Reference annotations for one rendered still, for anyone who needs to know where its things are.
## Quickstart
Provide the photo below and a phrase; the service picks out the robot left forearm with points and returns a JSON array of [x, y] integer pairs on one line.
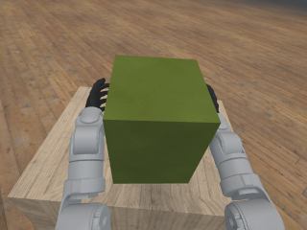
[[85, 177]]

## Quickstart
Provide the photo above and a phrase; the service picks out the robot right upper arm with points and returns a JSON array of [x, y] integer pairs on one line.
[[252, 214]]

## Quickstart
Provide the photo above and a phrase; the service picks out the robot left upper arm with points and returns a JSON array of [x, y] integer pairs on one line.
[[84, 216]]

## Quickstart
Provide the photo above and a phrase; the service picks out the robot right hand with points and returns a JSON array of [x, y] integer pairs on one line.
[[213, 97]]

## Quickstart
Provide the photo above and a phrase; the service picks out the robot right forearm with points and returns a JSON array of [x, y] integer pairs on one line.
[[238, 180]]

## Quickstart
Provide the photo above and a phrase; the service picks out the robot left hand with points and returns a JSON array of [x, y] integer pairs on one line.
[[95, 95]]

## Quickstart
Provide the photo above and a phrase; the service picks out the carton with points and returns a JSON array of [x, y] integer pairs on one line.
[[159, 119]]

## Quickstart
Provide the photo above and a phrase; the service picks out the pedestal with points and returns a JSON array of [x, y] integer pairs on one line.
[[197, 205]]

